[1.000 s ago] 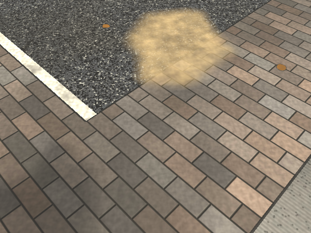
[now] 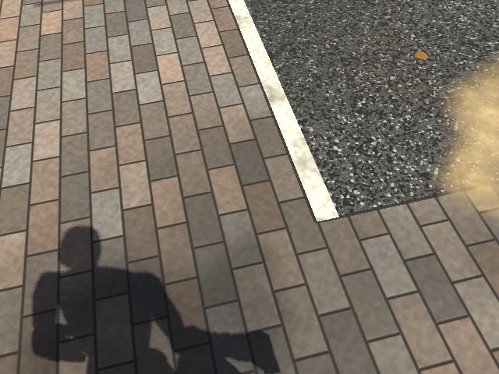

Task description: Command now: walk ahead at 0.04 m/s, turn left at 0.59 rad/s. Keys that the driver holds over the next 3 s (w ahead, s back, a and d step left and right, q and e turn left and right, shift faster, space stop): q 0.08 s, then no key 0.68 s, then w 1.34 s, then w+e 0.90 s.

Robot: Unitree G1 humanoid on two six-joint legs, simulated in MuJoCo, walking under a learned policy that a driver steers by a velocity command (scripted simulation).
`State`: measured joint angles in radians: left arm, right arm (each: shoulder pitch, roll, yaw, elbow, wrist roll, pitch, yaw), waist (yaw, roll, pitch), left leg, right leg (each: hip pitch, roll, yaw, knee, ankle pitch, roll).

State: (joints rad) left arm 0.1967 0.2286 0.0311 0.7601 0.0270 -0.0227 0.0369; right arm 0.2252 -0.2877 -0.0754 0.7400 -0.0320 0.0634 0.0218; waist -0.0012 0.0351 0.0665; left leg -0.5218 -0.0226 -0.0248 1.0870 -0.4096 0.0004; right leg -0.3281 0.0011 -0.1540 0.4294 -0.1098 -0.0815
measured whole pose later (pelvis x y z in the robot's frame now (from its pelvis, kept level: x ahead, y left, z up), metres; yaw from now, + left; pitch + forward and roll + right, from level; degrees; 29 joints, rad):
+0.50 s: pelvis +0.01 +0.02 +0.00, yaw +8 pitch +0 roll +0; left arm 0.27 0.24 0.03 0.83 0.01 0.06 0.01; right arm 0.20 -0.20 0.00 0.75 -0.02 0.01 -0.02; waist 0.02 -0.02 0.02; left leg -0.22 -0.06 0.00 0.45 -0.23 0.06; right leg -0.27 -0.01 -0.02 0.63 -0.37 0.00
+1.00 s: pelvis +0.04 +0.02 +0.01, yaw +8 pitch -1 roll +0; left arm 0.37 0.23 0.05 1.01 0.01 -0.01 0.01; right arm 0.31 -0.22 -0.04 0.98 -0.03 -0.03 0.02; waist 0.01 -0.03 -0.01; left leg -0.27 -0.01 0.05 0.62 -0.38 0.08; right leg -0.10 0.01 -0.02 0.38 -0.28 -0.05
